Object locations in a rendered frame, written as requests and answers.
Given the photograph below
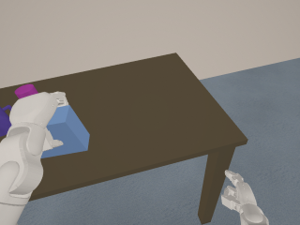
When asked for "robot right forearm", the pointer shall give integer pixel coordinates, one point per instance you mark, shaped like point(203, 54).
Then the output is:
point(251, 214)

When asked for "sponge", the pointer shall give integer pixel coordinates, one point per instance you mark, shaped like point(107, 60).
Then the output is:
point(65, 126)

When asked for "left robot hand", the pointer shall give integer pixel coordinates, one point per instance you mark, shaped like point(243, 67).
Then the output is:
point(39, 109)

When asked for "right robot hand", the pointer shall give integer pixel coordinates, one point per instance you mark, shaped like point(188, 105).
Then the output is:
point(232, 197)

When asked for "table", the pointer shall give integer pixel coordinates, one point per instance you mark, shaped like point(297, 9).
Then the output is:
point(140, 115)

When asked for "robot left forearm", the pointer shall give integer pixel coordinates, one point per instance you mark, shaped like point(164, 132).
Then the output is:
point(21, 170)

